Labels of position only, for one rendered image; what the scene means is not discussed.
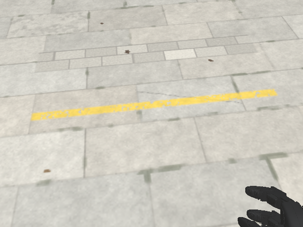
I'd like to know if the right robot hand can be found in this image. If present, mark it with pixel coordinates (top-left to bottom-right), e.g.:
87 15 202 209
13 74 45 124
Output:
238 186 303 227

